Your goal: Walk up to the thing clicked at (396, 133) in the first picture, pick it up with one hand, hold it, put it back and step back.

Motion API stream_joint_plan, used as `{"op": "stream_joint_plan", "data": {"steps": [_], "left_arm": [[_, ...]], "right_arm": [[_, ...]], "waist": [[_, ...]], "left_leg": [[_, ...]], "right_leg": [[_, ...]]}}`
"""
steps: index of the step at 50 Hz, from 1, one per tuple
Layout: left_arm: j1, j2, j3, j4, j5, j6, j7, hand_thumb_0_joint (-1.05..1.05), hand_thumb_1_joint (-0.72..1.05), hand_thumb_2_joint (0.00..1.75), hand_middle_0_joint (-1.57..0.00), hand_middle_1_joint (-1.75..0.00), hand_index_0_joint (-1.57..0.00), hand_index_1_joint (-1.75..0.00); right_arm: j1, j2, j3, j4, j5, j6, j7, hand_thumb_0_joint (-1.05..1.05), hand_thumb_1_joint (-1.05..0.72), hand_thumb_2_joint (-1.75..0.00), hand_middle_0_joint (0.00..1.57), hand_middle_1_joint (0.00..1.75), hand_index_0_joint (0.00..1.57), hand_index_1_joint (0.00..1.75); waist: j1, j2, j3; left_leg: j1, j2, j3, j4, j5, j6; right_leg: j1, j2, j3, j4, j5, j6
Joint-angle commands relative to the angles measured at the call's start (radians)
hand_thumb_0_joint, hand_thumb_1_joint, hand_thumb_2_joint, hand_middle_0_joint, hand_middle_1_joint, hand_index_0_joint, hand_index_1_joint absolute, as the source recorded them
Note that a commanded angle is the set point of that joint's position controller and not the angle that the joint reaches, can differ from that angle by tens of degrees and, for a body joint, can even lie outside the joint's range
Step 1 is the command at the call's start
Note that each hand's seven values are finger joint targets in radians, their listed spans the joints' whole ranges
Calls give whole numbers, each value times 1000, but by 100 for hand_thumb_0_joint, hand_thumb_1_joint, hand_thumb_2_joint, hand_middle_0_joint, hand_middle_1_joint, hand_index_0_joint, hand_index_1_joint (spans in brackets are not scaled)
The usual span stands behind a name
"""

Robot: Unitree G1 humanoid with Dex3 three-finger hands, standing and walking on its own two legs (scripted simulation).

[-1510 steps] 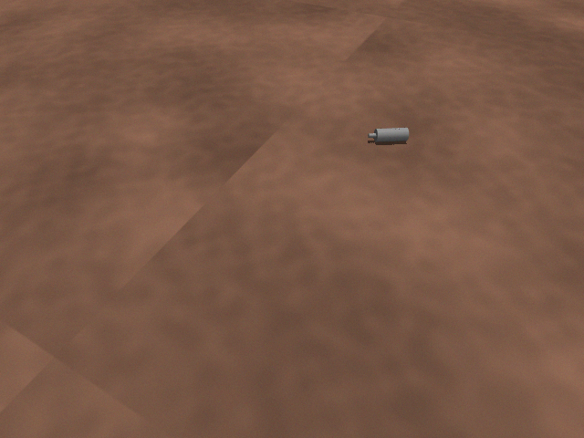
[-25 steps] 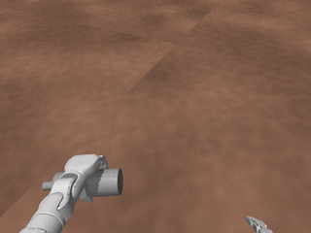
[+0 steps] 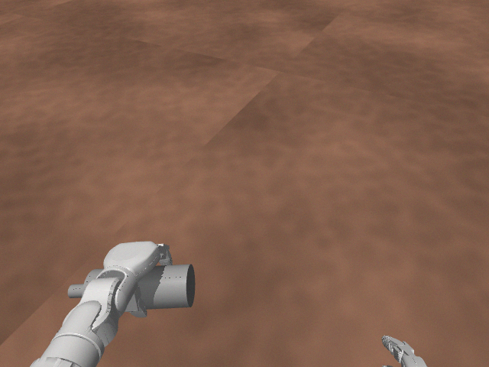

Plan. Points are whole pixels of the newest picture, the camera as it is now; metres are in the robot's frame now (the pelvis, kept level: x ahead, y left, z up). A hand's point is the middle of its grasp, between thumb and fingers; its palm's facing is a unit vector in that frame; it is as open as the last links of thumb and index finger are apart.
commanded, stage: hold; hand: left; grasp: from above
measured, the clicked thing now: (131, 288) +0.29 +0.25 -0.07
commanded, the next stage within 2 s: crouch in 0.28 s
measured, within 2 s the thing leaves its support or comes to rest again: neither
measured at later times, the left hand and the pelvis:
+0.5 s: hand (143, 279) +0.30 +0.22 -0.04, palm faces -0.45 -0.07 -0.89, open 10.6 cm; pelvis +0.01 +0.00 +0.00, yaw +0 degrees
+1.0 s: hand (164, 298) +0.34 +0.23 -0.23, palm faces -0.43 +0.04 -0.90, open 10.6 cm; pelvis -0.03 +0.01 -0.12, yaw +1 degrees
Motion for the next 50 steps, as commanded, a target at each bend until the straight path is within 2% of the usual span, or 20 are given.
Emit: {"op": "stream_joint_plan", "data": {"steps": [1,4,7,9,13,16,18,19,20,24,28,31,34,36,38,40,44,46,48,50], "left_arm": [[-337,210,107,-213,8,-6,49,0,69,94,-104,-79,-104,-79],[-361,220,116,-204,3,-12,55,0,67,93,-104,-77,-104,-77],[-354,231,131,-192,4,-19,61,0,68,94,-103,-80,-104,-79],[-337,205,109,-199,6,-18,62,0,70,94,-104,-80,-105,-79],[-342,203,107,-193,7,-17,72,0,67,95,-105,-76,-104,-77],[-386,252,143,-210,16,-19,82,0,66,93,-102,-78,-102,-78],[-363,211,112,-195,17,-15,82,0,66,95,-103,-77,-103,-78],[-371,200,106,-207,15,-14,85,0,73,87,-102,-84,-106,-79],[-353,201,109,-187,14,-11,87,0,65,84,-94,-83,-98,-79],[-273,178,103,-115,16,-15,95,0,67,89,-100,-80,-101,-78],[-281,162,97,-51,42,-50,133,0,67,93,-103,-77,-103,-77],[-326,176,117,33,75,-77,201,0,72,93,-105,-79,-106,-78],[-446,189,128,71,116,-93,282,0,71,91,-104,-80,-105,-79],[-503,169,110,123,159,-91,338,0,72,94,-105,-83,-106,-82],[-548,168,114,162,187,-94,388,0,72,94,-106,-81,-107,-80],[-593,146,102,202,194,-93,423,0,72,94,-105,-82,-106,-81],[-672,175,112,334,213,-75,466,0,73,91,-104,-84,-106,-82],[-725,196,127,384,206,-65,483,0,73,92,-104,-83,-106,-81],[-711,171,118,444,193,-49,490,0,76,92,-106,-83,-108,-81],[-772,220,144,441,196,-42,494,0,74,94,-106,-80,-107,-80]], "right_arm": [[-85,-126,-50,-144,-3,-41,-10,0,-90,-90,20,30,20,30],[-79,-128,-50,-138,-6,-39,-10,0,-90,-90,20,30,20,30],[-80,-125,-50,-140,-6,-36,-13,0,-90,-90,20,30,20,30],[-81,-125,-51,-142,-7,-36,-11,0,-90,-90,20,30,20,30],[-78,-129,-58,-137,-7,-30,-11,0,-90,-90,20,30,20,30],[-64,-132,-59,-129,-7,-29,-11,0,-90,-90,20,30,20,30],[-71,-128,-59,-132,-6,-29,-9,0,-90,-90,20,30,20,30],[-66,-131,-63,-132,-5,-29,-9,0,-92,-91,20,30,20,30],[-68,-127,-61,-128,-6,-28,-9,0,-88,-89,20,30,20,30],[-62,-127,-63,-131,-5,-21,-6,0,-89,-90,20,30,20,30],[-49,-126,-64,-128,-11,-10,-1,0,-89,-90,20,30,20,30],[-32,-131,-68,-109,-27,-5,6,0,-89,-90,20,30,20,30],[-1,-142,-80,-83,-46,-2,18,0,-89,-90,20,30,20,30],[28,-147,-89,-66,-58,-8,30,0,-90,-90,20,30,20,30],[57,-151,-103,-57,-66,-10,39,0,-90,-90,20,30,20,30],[76,-155,-109,-51,-71,-15,45,0,-89,-90,20,30,20,30],[112,-172,-115,-24,-82,-32,43,0,-90,-90,20,30,20,30],[117,-172,-114,-11,-90,-46,39,0,-89,-90,20,30,20,30],[131,-170,-114,-1,-97,-57,35,0,-90,-90,20,30,20,30],[141,-179,-118,5,-103,-67,30,0,-89,-90,20,30,20,30]], "waist": [[-2,-12,-255],[-12,-17,-263],[-1,-15,-255],[-6,-19,-262],[-9,-28,-260],[0,4,-284],[-5,-13,-265],[-11,-6,-284],[-6,-10,-276],[-7,-74,-231],[-27,-91,-191],[-37,-82,-193],[-62,-41,-286],[-79,-15,-342],[-81,1,-411],[-95,11,-458],[-113,7,-519],[-119,37,-558],[-122,35,-607],[-122,64,-665]], "left_leg": [[150,-41,-1,-62,182,23],[157,-41,0,-61,185,24],[149,-46,5,-61,168,26],[157,-48,5,-60,175,26],[160,-42,-1,-57,204,23],[163,-44,5,-58,206,22],[165,-45,4,-59,206,22],[173,-42,6,-58,211,21],[168,-43,4,-57,221,22],[127,-49,8,-48,210,31],[85,-53,5,-25,165,29],[7,-56,2,46,136,24],[-70,-51,1,175,125,15],[-153,-48,-2,283,107,11],[-228,-44,-6,375,92,9],[-305,-38,-12,449,78,13],[-468,-31,-26,575,17,22],[-549,-30,-31,640,-7,22],[-609,-27,-35,708,-25,25],[-666,-23,-48,762,-50,23]], "right_leg": [[31,52,-34,-78,156,-37],[40,50,-33,-81,165,-34],[33,46,-30,-92,148,-32],[38,44,-29,-92,158,-32],[40,48,-38,-84,182,-33],[49,47,-35,-85,185,-35],[40,47,-36,-86,184,-34],[41,49,-36,-81,191,-36],[41,48,-38,-82,201,-34],[38,42,-39,-86,203,-26],[-28,37,-34,-69,158,-29],[-99,34,-38,-6,131,-31],[-212,36,-38,109,129,-33],[-315,33,-36,206,118,-36],[-397,36,-40,290,100,-40],[-476,39,-40,362,87,-42],[-636,47,-60,497,22,-47],[-712,49,-64,568,-2,-50],[-782,49,-73,636,-23,-53],[-851,51,-81,711,-44,-58]]}}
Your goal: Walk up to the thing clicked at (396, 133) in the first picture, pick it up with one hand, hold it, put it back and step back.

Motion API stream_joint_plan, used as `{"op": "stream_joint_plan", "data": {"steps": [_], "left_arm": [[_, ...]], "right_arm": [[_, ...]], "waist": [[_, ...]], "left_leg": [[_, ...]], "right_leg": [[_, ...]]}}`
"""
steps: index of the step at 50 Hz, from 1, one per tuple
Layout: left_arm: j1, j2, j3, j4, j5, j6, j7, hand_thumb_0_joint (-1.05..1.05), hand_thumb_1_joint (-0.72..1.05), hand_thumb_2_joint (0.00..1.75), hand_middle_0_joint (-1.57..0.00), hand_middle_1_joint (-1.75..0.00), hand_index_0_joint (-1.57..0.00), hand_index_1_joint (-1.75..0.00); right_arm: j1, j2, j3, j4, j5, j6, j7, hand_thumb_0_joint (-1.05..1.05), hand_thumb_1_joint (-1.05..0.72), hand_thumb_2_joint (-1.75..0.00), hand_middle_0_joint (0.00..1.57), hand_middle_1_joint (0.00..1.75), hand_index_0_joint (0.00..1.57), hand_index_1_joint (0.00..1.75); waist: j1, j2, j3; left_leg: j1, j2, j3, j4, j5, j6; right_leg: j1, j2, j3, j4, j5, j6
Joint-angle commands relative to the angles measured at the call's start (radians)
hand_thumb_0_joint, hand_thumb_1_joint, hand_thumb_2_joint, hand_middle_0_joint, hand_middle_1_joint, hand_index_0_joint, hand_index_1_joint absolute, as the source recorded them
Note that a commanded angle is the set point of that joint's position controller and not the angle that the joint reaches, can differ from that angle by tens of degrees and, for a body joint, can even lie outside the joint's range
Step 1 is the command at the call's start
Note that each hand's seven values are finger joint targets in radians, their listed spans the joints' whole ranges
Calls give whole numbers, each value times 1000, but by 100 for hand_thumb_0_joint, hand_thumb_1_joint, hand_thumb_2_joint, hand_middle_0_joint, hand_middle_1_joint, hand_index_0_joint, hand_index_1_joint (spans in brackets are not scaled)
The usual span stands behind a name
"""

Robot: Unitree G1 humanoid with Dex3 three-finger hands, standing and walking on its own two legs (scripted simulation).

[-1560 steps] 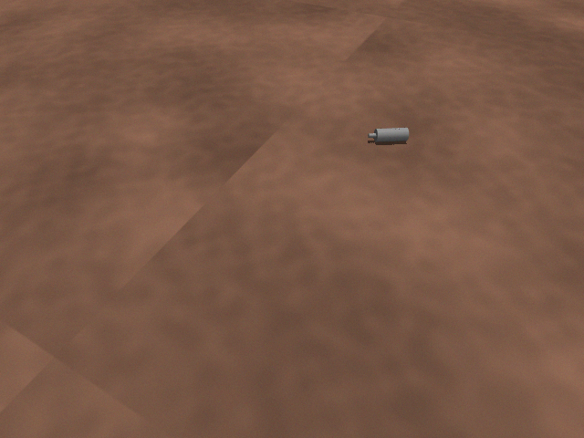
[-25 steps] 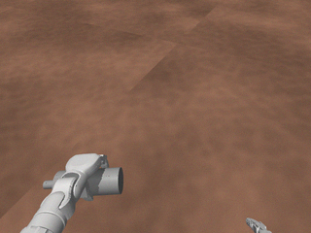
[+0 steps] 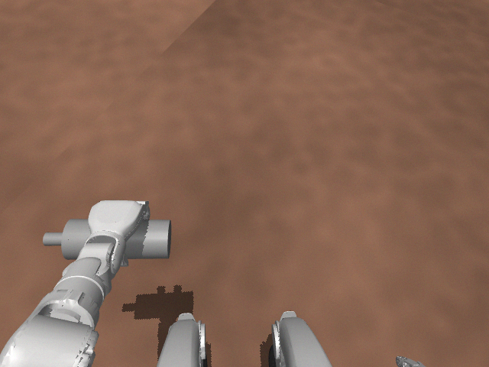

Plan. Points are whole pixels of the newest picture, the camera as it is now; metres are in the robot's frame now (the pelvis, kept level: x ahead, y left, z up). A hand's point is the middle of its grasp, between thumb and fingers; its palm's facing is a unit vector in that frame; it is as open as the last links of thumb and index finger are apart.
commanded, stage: crouch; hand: left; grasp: from above
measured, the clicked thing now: (109, 238) +0.38 +0.26 -0.14
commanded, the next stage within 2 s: lower in 1.36 s
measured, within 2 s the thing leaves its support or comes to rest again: neither
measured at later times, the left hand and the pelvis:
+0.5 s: hand (152, 254) +0.41 +0.22 -0.35, palm faces -0.48 +0.00 -0.88, open 10.5 cm; pelvis -0.03 +0.00 -0.18, yaw -2 degrees
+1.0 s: hand (159, 250) +0.44 +0.22 -0.44, palm faces -0.47 -0.01 -0.88, open 10.5 cm; pelvis -0.04 +0.00 -0.27, yaw -5 degrees
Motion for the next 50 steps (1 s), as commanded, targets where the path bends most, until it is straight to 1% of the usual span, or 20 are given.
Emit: {"op": "stream_joint_plan", "data": {"steps": [1,3,4,6,10,12,16,23,24,28,29,34,38,40,41,44,47,48,49,50], "left_arm": [[-421,241,85,-138,-8,25,69,0,74,94,-107,-79,-108,-79],[-434,223,76,-111,-8,31,59,0,76,92,-108,-77,-109,-76],[-450,269,103,-118,-7,30,57,0,76,89,-108,-76,-109,-75],[-428,279,119,-84,-12,35,47,0,73,88,-107,-74,-108,-73],[-482,265,116,-54,-11,26,30,0,73,92,-107,-77,-108,-76],[-461,306,141,-23,-11,12,28,0,73,90,-106,-75,-107,-75],[-557,334,159,-77,-4,-30,38,0,73,91,-107,-73,-107,-73],[-675,394,191,-83,48,-82,98,0,66,89,-104,-70,-104,-70],[-655,403,198,-53,56,-79,106,0,64,89,-103,-70,-103,-70],[-691,435,217,-27,82,-74,127,0,64,90,-103,-69,-103,-69],[-646,380,190,52,82,-61,124,0,67,90,-105,-69,-105,-70],[-664,426,209,73,62,-35,109,0,71,91,-107,-70,-107,-70],[-693,439,205,46,38,-41,77,0,72,88,-106,-71,-107,-71],[-709,464,220,44,38,-54,64,0,72,87,-106,-71,-107,-70],[-684,441,198,98,39,-55,57,0,69,87,-106,-69,-106,-69],[-726,506,238,35,46,-83,56,0,72,86,-106,-72,-107,-71],[-701,489,225,70,67,-98,52,0,73,85,-107,-72,-108,-71],[-748,512,238,38,69,-108,56,0,71,85,-106,-71,-106,-70],[-698,478,221,122,72,-100,56,0,71,84,-106,-70,-107,-70],[-757,503,231,61,66,-110,61,0,71,82,-105,-71,-106,-69]], "right_arm": [[107,-156,-57,-54,-20,-48,-20,0,-89,-90,20,30,20,30],[108,-156,-56,-49,-24,-55,-22,0,-89,-90,20,30,20,30],[112,-163,-59,-48,-27,-58,-22,0,-89,-90,20,30,20,30],[116,-164,-55,-54,-29,-60,-19,0,-89,-90,20,30,20,30],[123,-168,-51,-53,-38,-72,-8,0,-89,-90,20,30,20,30],[126,-170,-45,-56,-38,-78,-2,0,-89,-90,20,30,20,30],[145,-172,-38,-42,-47,-93,10,0,-89,-90,20,30,20,30],[181,-183,-17,4,-78,-116,42,0,-90,-90,20,30,20,30],[185,-184,-18,4,-80,-118,48,0,-90,-90,20,30,20,30],[188,-186,-13,13,-95,-117,68,0,-90,-90,20,30,20,30],[178,-182,-11,5,-96,-118,73,0,-90,-90,20,30,20,30],[162,-188,-9,1,-99,-113,91,0,-90,-90,20,30,20,30],[158,-189,-12,0,-97,-109,103,0,-90,-90,20,30,20,30],[173,-187,-8,4,-101,-108,106,0,-91,-90,20,30,20,30],[158,-191,-4,3,-98,-106,105,0,-91,-90,20,30,20,30],[179,-197,-2,10,-102,-103,111,0,-91,-90,20,30,20,30],[183,-201,3,12,-105,-99,119,0,-91,-90,20,30,20,30],[185,-209,-1,16,-106,-97,119,0,-91,-90,20,30,20,30],[178,-208,5,5,-107,-98,121,0,-91,-90,20,30,20,30],[173,-211,1,10,-108,-98,121,0,-91,-90,20,30,20,30]], "waist": [[-19,123,-550],[-39,132,-570],[-28,135,-585],[-28,142,-595],[-67,148,-583],[-63,122,-586],[-91,133,-665],[-119,244,-760],[-107,245,-766],[-108,294,-757],[-121,279,-721],[-112,263,-716],[-128,237,-690],[-138,227,-678],[-133,212,-669],[-133,249,-679],[-139,248,-666],[-145,263,-679],[-144,268,-655],[-143,285,-667]], "left_leg": [[224,-31,5,13,197,18],[164,-29,-6,58,167,19],[147,-25,-20,70,148,14],[99,-25,-27,104,120,12],[-20,-24,-50,170,-13,12],[-95,-32,-47,209,-65,18],[-154,-37,-43,308,-86,25],[-153,-33,-31,469,75,20],[-140,-32,-27,485,95,19],[-183,-33,-20,530,88,16],[-220,-35,-12,544,74,19],[-313,-34,4,603,57,30],[-375,-29,-1,646,47,34],[-401,-30,-2,670,42,36],[-423,-29,-1,681,32,36],[-433,-29,-2,707,47,32],[-432,-29,-6,728,55,30],[-436,-29,-9,732,45,28],[-432,-31,-12,726,28,26],[-438,-28,-13,734,9,26]], "right_leg": [[-37,31,-51,18,194,-69],[-91,30,-57,75,173,-69],[-128,29,-61,103,149,-71],[-186,30,-67,153,114,-76],[-318,27,-78,232,17,-78],[-336,28,-79,265,-21,-77],[-412,26,-79,331,-39,-76],[-517,21,-89,464,84,-74],[-526,21,-90,478,98,-74],[-575,25,-102,529,89,-79],[-582,26,-104,530,85,-77],[-570,36,-103,568,92,-72],[-582,43,-110,610,94,-70],[-581,43,-110,620,93,-67],[-595,48,-111,629,85,-67],[-608,46,-114,664,94,-68],[-640,47,-122,687,95,-70],[-660,48,-126,701,85,-71],[-683,46,-127,706,65,-74],[-704,48,-131,714,50,-75]]}}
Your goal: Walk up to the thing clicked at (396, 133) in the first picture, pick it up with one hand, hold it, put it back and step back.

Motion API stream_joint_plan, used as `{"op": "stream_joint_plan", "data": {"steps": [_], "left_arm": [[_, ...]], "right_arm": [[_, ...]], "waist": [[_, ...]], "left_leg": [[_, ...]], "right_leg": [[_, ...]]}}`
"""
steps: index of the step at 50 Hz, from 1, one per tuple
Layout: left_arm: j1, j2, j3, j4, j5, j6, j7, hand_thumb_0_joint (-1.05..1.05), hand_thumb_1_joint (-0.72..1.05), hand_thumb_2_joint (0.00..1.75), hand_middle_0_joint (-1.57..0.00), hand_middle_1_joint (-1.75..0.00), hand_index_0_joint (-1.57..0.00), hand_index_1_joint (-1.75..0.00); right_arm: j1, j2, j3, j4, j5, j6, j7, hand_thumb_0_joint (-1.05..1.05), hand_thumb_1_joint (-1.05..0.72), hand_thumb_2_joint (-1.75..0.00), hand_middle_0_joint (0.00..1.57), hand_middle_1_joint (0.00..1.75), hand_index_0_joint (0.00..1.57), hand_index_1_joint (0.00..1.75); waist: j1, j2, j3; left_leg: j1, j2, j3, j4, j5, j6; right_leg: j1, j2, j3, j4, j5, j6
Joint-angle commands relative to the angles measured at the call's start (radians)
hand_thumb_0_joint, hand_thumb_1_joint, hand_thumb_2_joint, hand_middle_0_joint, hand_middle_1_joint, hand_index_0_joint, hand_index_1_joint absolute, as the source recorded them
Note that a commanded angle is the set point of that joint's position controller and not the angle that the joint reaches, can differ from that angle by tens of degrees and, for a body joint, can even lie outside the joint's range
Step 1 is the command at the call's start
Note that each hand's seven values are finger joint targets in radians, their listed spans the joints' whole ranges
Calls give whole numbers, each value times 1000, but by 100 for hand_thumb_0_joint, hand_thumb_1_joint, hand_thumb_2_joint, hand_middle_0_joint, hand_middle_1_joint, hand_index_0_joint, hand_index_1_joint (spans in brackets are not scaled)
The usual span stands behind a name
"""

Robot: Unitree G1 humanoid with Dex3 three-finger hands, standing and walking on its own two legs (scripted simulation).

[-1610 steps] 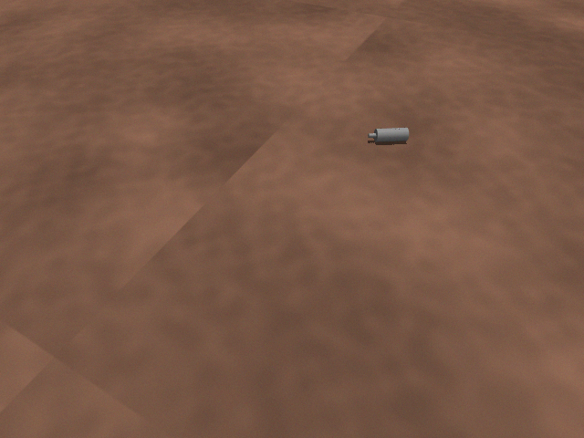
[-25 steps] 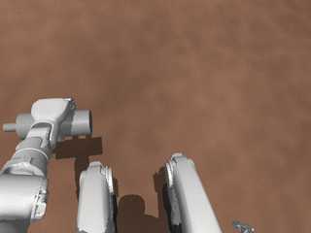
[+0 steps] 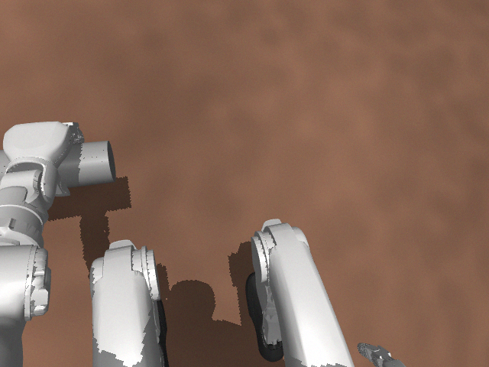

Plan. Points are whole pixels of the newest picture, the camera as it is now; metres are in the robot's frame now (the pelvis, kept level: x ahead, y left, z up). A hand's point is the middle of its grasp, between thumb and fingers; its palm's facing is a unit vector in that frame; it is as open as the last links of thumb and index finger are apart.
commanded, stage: crouch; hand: left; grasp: from above
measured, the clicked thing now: (41, 168) +0.46 +0.30 -0.20
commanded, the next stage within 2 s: lower in 0.36 s
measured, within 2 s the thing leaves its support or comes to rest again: rests again in 1.50 s
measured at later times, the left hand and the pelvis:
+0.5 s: hand (63, 165) +0.47 +0.27 -0.21, palm faces -0.46 -0.04 -0.88, open 10.5 cm; pelvis -0.01 +0.00 -0.04, yaw -2 degrees
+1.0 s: hand (77, 171) +0.48 +0.26 -0.28, palm faces -0.46 -0.05 -0.89, open 10.4 cm; pelvis +0.00 +0.00 -0.07, yaw -3 degrees
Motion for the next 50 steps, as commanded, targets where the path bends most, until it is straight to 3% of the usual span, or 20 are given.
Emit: {"op": "stream_joint_plan", "data": {"steps": [1,9,11,12,13,17,20,24,28,29,37,43,50], "left_arm": [[-382,248,27,-161,5,-14,57,0,70,84,-105,-71,-106,-70],[-433,320,50,-140,2,-16,81,0,73,84,-107,-71,-108,-71],[-432,310,45,-130,3,-16,87,0,75,86,-108,-71,-109,-71],[-418,326,49,-111,9,-12,88,0,76,87,-111,-70,-111,-70],[-424,325,45,-95,11,-12,88,0,77,86,-110,-72,-111,-71],[-420,304,25,-53,17,-3,81,0,75,86,-110,-71,-110,-70],[-424,321,31,-50,5,1,81,0,74,86,-109,-70,-109,-70],[-436,325,18,-48,8,0,71,0,71,88,-110,-66,-109,-68],[-423,306,1,-5,-5,-9,64,0,70,86,-109,-67,-108,-68],[-429,325,4,1,-5,-14,64,0,69,84,-108,-68,-107,-68],[-430,367,32,-28,25,-44,105,0,77,82,-111,-68,-111,-68],[-425,405,65,-64,23,-38,148,0,77,85,-112,-69,-111,-69],[-418,390,51,36,26,-16,160,0,73,85,-108,-65,-108,-66]], "right_arm": [[224,-235,-77,-11,-7,-7,-9,0,-91,-90,20,30,20,30],[220,-245,-53,-12,-10,-9,-5,0,-91,-90,20,30,20,30],[221,-244,-49,-5,-12,-8,-5,0,-91,-90,20,30,20,30],[221,-243,-43,-5,-12,-7,-6,0,-91,-90,20,30,20,30],[222,-246,-39,-8,-14,-10,-4,0,-91,-90,20,30,20,30],[219,-252,-25,-6,-17,-12,-2,0,-91,-90,20,30,20,30],[205,-262,-22,-8,-15,-12,-2,0,-91,-90,20,30,20,30],[207,-260,-8,-9,-16,-11,1,0,-91,-90,20,30,20,30],[203,-264,3,-8,-21,-13,1,0,-91,-90,20,30,20,30],[199,-266,7,-9,-21,-16,3,0,-91,-90,20,30,20,30],[188,-288,17,-23,-35,-21,5,0,-91,-90,20,30,20,30],[190,-288,23,-18,-46,-26,11,0,-91,-90,20,30,20,30],[199,-299,45,-13,-60,-39,22,0,-90,-89,20,30,20,30]], "waist": [[-15,299,-729],[-22,294,-738],[-28,283,-728],[-16,284,-727],[-31,286,-714],[-43,297,-665],[-35,307,-658],[-49,301,-661],[-68,261,-610],[-71,258,-597],[-77,367,-615],[-77,384,-657],[-112,343,-569]], "left_leg": [[575,-18,90,-196,200,41],[505,-18,97,-147,176,49],[473,-19,102,-129,179,51],[480,-20,101,-130,183,50],[467,-18,99,-120,177,51],[464,-19,91,-116,161,48],[453,-18,87,-109,150,47],[419,-21,90,-85,160,50],[363,-19,88,-55,150,55],[346,-19,87,-45,143,56],[430,-19,62,-36,161,34],[413,-15,76,8,200,40],[355,-14,64,36,185,44]], "right_leg": [[286,15,-96,-206,253,-87],[281,21,-103,-164,245,-84],[283,22,-100,-159,253,-81],[280,23,-101,-154,254,-83],[275,24,-105,-146,250,-82],[227,24,-119,-129,233,-86],[212,26,-126,-113,226,-89],[233,31,-126,-104,241,-84],[228,34,-130,-95,238,-78],[224,36,-131,-92,230,-77],[153,34,-162,-24,236,-88],[194,38,-151,-12,288,-80],[166,41,-168,-5,273,-79]]}}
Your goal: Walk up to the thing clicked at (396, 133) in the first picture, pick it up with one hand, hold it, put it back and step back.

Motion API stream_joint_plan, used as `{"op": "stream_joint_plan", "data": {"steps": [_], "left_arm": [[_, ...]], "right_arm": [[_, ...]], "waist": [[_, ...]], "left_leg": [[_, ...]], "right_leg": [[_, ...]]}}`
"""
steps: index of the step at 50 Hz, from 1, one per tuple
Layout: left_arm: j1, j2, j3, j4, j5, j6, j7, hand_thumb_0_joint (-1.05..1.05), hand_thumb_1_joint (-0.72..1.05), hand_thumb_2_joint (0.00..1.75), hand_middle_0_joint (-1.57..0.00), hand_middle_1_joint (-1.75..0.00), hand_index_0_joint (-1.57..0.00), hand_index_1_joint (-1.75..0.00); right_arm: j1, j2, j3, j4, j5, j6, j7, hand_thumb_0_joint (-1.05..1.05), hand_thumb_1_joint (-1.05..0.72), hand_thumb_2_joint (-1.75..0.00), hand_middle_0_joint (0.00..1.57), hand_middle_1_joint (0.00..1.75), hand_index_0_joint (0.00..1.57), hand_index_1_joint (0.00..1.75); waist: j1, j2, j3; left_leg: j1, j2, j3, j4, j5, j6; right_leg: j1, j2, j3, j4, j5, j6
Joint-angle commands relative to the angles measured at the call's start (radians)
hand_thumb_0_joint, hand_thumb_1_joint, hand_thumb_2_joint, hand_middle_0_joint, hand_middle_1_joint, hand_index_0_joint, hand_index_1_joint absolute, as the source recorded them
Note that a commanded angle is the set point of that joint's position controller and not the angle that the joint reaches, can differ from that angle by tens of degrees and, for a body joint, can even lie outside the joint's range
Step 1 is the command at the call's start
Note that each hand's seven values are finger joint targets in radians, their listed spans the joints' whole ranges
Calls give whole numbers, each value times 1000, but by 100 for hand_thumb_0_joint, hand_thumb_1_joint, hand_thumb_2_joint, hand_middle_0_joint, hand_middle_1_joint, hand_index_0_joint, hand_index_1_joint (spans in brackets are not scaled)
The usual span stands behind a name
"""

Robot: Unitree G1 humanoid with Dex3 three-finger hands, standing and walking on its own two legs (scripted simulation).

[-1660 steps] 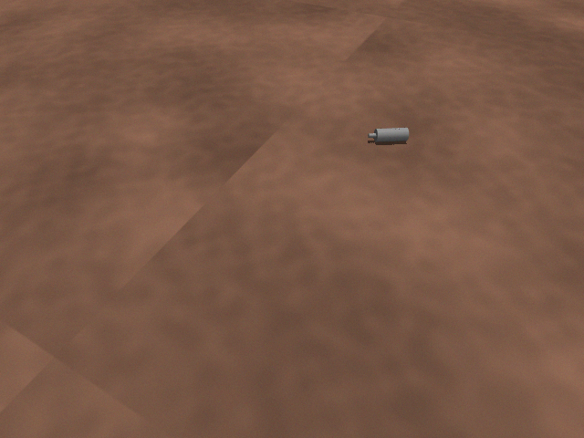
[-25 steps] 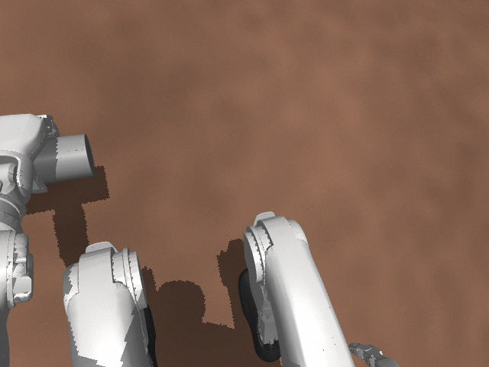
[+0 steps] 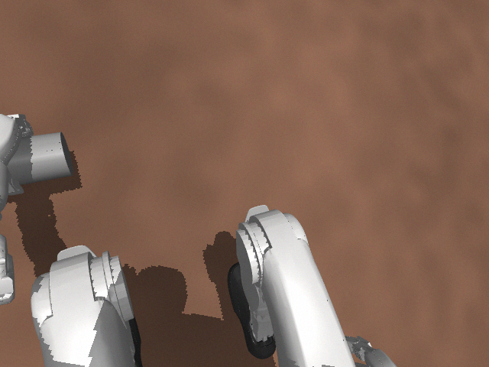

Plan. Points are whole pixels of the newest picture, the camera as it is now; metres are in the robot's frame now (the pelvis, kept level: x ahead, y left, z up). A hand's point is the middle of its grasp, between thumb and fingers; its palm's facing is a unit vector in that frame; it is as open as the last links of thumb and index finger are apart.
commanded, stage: rest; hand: left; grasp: from above
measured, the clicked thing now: out of the picture +0.46 +0.32 -0.23
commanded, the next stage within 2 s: open in 0.92 s
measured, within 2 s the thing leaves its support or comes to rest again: rests again in 0.50 s
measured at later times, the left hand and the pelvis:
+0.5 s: hand (14, 164) +0.47 +0.28 -0.23, palm faces -0.46 -0.10 -0.88, open 10.4 cm; pelvis +0.00 +0.00 -0.01, yaw -3 degrees
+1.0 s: hand (16, 163) +0.47 +0.28 -0.24, palm faces -0.46 -0.11 -0.88, open 10.2 cm; pelvis +0.00 +0.01 -0.01, yaw -4 degrees
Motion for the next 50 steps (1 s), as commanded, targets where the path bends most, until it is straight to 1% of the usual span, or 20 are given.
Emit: {"op": "stream_joint_plan", "data": {"steps": [1,5,8,12,13,14,17,18,19,21,25,26,28,30,33,37,40,43,46,50], "left_arm": [[-353,250,6,-117,-17,11,53,0,71,86,-107,-66,-107,-67],[-319,279,23,-88,-36,13,55,0,75,88,-111,-67,-110,-68],[-325,282,15,-93,-27,5,53,0,76,87,-111,-68,-111,-68],[-345,346,61,-131,-25,-15,69,0,79,87,-113,-68,-113,-68],[-295,303,36,-78,-19,-11,69,0,79,86,-114,-66,-113,-67],[-332,357,75,-117,-16,-19,79,0,81,86,-114,-66,-114,-66],[-328,353,63,-104,5,-22,85,0,82,85,-115,-65,-115,-65],[-332,310,39,-96,-2,-24,87,0,82,82,-115,-63,-115,-63],[-339,344,57,-96,-2,-26,95,0,81,83,-114,-65,-114,-65],[-318,306,14,-45,-6,-21,98,0,80,80,-112,-64,-113,-63],[-343,345,32,-63,-2,-20,118,0,83,79,-115,-62,-115,-62],[-333,363,41,-72,-1,-20,125,0,84,79,-115,-63,-116,-62],[-365,328,9,-53,-7,-16,129,0,85,77,-116,-61,-117,-60],[-349,363,31,-41,-8,-12,139,0,83,78,-116,-60,-116,-60],[-323,323,1,21,-9,-4,143,0,82,75,-115,-58,-115,-57],[-337,363,19,-5,-16,-2,150,0,81,72,-114,-57,-114,-57],[-342,320,-14,38,-28,-1,153,0,79,70,-113,-56,-114,-55],[-324,364,-5,49,-25,2,158,0,79,68,-113,-55,-113,-54],[-351,352,-14,50,-32,-3,158,0,78,70,-112,-56,-113,-55],[-341,367,-16,74,-32,-6,152,0,78,68,-114,-53,-114,-53]], "right_arm": [[224,-271,-72,6,-8,-15,-7,0,-90,-90,20,30,20,30],[220,-282,-57,2,-13,-22,1,0,-90,-90,20,30,20,30],[224,-286,-48,-2,-19,-29,5,0,-90,-90,20,30,20,30],[214,-311,-42,-20,-26,-35,9,0,-90,-90,20,30,20,30],[214,-304,-36,-10,-25,-34,9,0,-90,-90,20,30,20,30],[220,-321,-43,-14,-29,-33,9,0,-90,-90,20,30,20,30],[210,-312,-35,-17,-37,-38,17,0,-90,-90,20,30,20,30],[206,-312,-31,-23,-39,-42,20,0,-90,-90,20,30,20,30],[203,-317,-30,-20,-41,-44,20,0,-90,-90,20,30,20,30],[191,-310,-19,-19,-40,-50,23,0,-90,-90,20,30,20,30],[195,-329,-14,-18,-49,-60,24,0,-90,-90,20,30,20,30],[181,-326,-13,-21,-49,-60,25,0,-89,-90,20,30,20,30],[190,-324,-6,-17,-52,-69,33,0,-90,-90,20,30,20,30],[184,-334,-3,-20,-51,-77,33,0,-90,-90,20,30,20,30],[186,-333,8,-14,-55,-89,40,0,-90,-90,20,30,20,30],[185,-346,13,-18,-56,-102,45,0,-90,-90,20,30,20,30],[173,-343,23,-18,-57,-108,52,0,-90,-90,20,30,20,30],[175,-349,30,-25,-52,-112,54,0,-90,-90,20,30,20,30],[179,-353,35,-25,-56,-121,58,0,-90,-90,20,30,20,30],[175,-360,47,-36,-54,-129,61,0,-90,-90,20,30,20,30]], "waist": [[-25,398,-706],[-19,372,-702],[-40,398,-703],[-42,415,-687],[-34,411,-676],[-55,415,-687],[-53,443,-675],[-62,445,-658],[-64,449,-664],[-65,441,-631],[-72,448,-619],[-57,463,-649],[-92,435,-614],[-77,436,-607],[-93,425,-581],[-89,459,-604],[-111,425,-572],[-94,429,-574],[-121,420,-554],[-117,413,-539]], "left_leg": [[539,4,128,-216,193,55],[511,5,125,-196,216,58],[538,7,120,-191,239,54],[536,7,114,-180,251,49],[539,7,113,-185,245,48],[545,10,107,-178,262,46],[549,11,109,-172,250,47],[557,9,106,-177,245,43],[556,13,101,-176,235,45],[531,13,100,-173,200,48],[541,12,95,-178,188,44],[551,16,91,-190,193,44],[530,17,88,-177,177,49],[529,18,85,-176,188,47],[522,19,85,-172,194,47],[557,21,77,-176,227,40],[526,26,73,-165,207,45],[512,27,71,-171,206,50],[517,28,64,-170,198,47],[508,29,63,-171,191,48]], "right_leg": [[346,20,-130,-223,274,-90],[389,23,-131,-219,299,-84],[404,26,-141,-208,319,-86],[397,26,-153,-204,323,-92],[391,28,-155,-204,313,-93],[394,30,-163,-196,331,-92],[390,32,-158,-194,328,-91],[369,31,-166,-194,318,-94],[372,34,-168,-195,312,-92],[355,38,-168,-198,285,-93],[342,36,-182,-193,270,-94],[362,40,-180,-193,278,-91],[352,42,-179,-195,275,-87],[351,42,-184,-192,280,-90],[358,45,-183,-199,286,-87],[371,43,-193,-187,310,-88],[365,49,-196,-194,304,-83],[388,52,-190,-202,307,-82],[377,52,-200,-198,297,-82],[387,54,-200,-199,289,-81]]}}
